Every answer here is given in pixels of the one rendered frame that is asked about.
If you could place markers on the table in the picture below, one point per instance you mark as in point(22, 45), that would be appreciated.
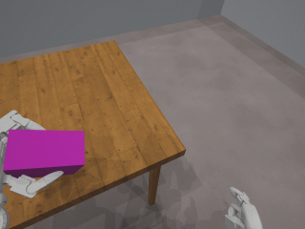
point(96, 90)

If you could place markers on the robot left hand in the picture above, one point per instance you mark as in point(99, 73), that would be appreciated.
point(24, 185)

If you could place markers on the robot right hand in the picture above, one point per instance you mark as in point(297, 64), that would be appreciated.
point(245, 218)

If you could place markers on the left robot forearm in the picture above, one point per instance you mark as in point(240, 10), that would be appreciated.
point(4, 215)

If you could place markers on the sponge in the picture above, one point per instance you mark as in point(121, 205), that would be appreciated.
point(37, 153)

